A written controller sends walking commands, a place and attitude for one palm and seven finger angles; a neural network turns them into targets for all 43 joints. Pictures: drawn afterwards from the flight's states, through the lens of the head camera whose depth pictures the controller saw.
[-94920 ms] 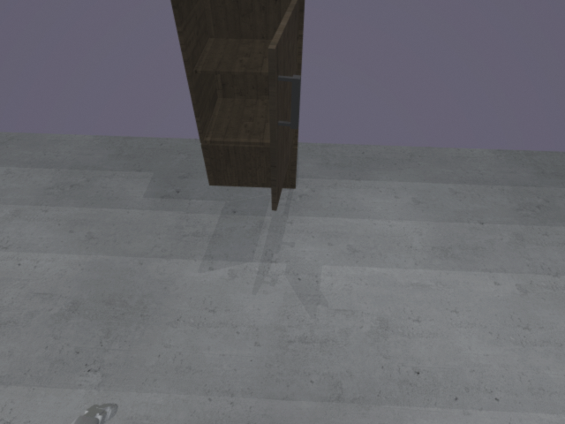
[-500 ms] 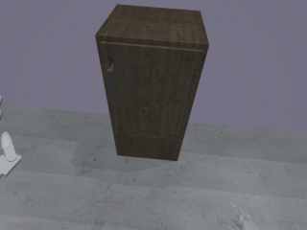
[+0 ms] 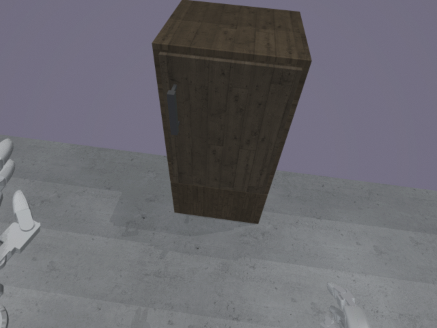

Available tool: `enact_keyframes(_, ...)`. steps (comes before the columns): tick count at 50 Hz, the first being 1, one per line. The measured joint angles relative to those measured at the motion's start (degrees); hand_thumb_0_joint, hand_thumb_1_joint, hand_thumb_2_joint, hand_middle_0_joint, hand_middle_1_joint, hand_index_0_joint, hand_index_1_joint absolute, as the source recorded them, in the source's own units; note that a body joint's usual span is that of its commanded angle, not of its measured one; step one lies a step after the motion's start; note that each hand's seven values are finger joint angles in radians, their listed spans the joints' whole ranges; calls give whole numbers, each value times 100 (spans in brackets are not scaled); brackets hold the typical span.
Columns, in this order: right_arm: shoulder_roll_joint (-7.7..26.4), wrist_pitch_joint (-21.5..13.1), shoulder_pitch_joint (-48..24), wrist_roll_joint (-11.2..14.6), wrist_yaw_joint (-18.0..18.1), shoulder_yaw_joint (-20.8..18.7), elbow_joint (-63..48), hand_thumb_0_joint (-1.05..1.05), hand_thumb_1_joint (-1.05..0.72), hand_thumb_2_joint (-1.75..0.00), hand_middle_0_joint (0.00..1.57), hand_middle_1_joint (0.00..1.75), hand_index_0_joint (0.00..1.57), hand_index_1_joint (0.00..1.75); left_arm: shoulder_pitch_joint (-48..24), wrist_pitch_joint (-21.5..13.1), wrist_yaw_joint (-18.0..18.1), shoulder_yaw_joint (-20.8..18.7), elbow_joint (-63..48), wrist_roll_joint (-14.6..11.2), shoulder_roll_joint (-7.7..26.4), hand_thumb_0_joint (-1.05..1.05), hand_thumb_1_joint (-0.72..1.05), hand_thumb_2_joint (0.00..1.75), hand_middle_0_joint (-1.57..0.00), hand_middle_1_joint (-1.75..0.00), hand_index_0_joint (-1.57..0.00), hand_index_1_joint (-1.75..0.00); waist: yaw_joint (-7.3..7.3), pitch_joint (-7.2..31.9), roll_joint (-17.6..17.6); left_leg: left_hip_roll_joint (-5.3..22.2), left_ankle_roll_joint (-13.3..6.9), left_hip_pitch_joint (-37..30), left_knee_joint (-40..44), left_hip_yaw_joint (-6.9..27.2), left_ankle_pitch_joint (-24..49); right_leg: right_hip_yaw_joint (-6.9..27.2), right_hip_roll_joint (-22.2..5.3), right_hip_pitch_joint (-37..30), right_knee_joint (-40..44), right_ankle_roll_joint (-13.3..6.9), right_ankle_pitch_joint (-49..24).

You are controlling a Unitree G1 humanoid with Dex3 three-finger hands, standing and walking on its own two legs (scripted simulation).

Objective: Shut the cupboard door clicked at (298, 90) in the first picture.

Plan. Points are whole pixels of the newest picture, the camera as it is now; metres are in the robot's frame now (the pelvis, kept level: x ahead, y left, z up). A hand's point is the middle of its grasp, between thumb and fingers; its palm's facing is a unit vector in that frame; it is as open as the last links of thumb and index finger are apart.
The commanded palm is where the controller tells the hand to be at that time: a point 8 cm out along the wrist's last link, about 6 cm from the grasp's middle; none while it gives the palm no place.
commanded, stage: let the arm hang, fingers relaxed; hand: left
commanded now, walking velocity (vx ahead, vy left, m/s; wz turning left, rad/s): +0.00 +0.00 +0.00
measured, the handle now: (174, 110) +0.75 +0.18 -0.05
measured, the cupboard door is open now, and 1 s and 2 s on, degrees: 0 0 0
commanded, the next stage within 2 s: look to check the result in 1.18 s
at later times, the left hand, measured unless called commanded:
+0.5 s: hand out of the picture -0.04 +0.17 -0.19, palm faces +0.04 -0.99 -0.14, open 7.1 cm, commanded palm none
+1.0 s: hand out of the picture -0.04 +0.16 -0.18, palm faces +0.05 -0.98 -0.17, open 7.4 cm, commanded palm none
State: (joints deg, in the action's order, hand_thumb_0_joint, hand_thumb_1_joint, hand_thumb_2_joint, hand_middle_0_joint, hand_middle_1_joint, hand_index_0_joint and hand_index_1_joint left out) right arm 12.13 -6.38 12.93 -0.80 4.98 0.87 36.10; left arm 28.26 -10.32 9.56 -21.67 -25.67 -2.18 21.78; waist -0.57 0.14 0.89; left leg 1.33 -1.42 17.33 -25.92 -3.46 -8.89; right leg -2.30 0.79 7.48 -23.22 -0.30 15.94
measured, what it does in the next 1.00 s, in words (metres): stands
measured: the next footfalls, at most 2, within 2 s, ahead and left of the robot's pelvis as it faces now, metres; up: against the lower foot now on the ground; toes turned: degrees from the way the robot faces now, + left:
none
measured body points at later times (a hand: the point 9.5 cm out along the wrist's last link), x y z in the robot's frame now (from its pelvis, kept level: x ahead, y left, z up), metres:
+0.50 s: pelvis -0.02 +0.00 -0.01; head +0.00 +0.04 +0.44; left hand -0.04 +0.23 -0.18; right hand +0.00 -0.25 -0.14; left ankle +0.05 +0.10 -0.74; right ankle -0.04 -0.11 -0.74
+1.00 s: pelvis -0.01 +0.00 +0.00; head -0.02 +0.00 +0.45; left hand -0.04 +0.21 -0.16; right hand -0.03 -0.21 -0.17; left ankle +0.05 +0.10 -0.74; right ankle -0.04 -0.11 -0.74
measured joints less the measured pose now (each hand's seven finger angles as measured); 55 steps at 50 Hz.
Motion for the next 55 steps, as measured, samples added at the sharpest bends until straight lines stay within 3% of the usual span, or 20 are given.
enact_keyframes(4,-50,3,-25,4,-27,-5,-100,1,-91,-90,20,30,20,30,309,-120,-10,-243,-230,-60,321,1,89,90,-21,-30,-21,-30,-101,13,-16,7,-4,51,32,-20,23,21,5,49,53,9,-40)
enact_keyframes(5,-2,-136,-43,59,-123,-41,21,1,-91,-90,20,30,20,30,210,-244,-65,-125,44,-5,387,1,89,90,-21,-30,-21,-30,-67,52,-84,11,-9,133,-34,-13,8,5,5,121,-3,13,-35)
enact_keyframes(7,241,-109,-188,110,-359,-79,359,1,-91,-90,20,30,20,30,-365,55,-371,444,1136,146,389,1,89,90,-20,-30,-20,-30,61,101,-295,-22,-43,282,-232,-8,-49,-11,-37,276,-240,41,54)
enact_keyframes(9,472,91,-400,83,-490,-81,655,1,-90,-90,20,30,20,30,-878,586,-624,1010,2487,250,190,0,90,90,-20,-30,-20,-30,97,128,-498,-74,-98,405,-429,-37,-114,7,-105,462,-577,76,197)
enact_keyframes(12,610,343,-601,25,-542,-60,943,1,-91,-90,20,30,20,30,-1278,1121,-842,1663,4382,342,-219,0,90,90,-20,-30,-19,-30,13,45,-619,-133,-150,471,-618,-75,-168,37,-184,612,-957,123,359)
enact_keyframes(18,292,717,-245,-70,-550,27,1413,1,-91,-90,20,30,20,30,-1049,1428,-951,2285,6691,370,-993,1,91,90,-20,-30,-19,-30,-97,-134,-116,-136,-73,405,-682,12,-161,-51,-177,542,-1090,18,441)
enact_keyframes(23,-71,876,244,-101,-486,56,1960,1,-91,-90,20,30,20,30,-828,1439,-858,2163,7802,342,-1023,1,98,90,-21,-30,-20,-30,12,-305,267,-72,-35,356,-606,153,-122,-180,-81,378,-831,-17,323)
enact_keyframes(30,-201,886,551,-51,-375,-39,2460,1,-91,-90,20,30,20,30,-521,1282,-876,2137,8639,331,-1106,1,94,90,-20,-30,-20,-30,138,-362,15,-109,-66,182,-119,154,148,-185,-93,201,-322,-1,27)
enact_keyframes(39,-364,808,442,-27,-353,-87,2670,1,-91,-90,20,30,20,30,-401,1178,-781,2106,9092,335,-1198,0,92,90,-20,-30,-19,-30,76,-162,-249,-139,-77,-42,76,25,199,-60,-140,94,-286,29,24)
enact_keyframes(55,-532,737,507,-46,-322,-80,2855,1,-91,-90,20,30,20,30,-932,1048,-763,2135,8928,327,-1571,0,91,90,-20,-30,-19,-30,14,-85,-38,-132,-10,-111,140,11,152,-40,-133,78,-319,-23,124)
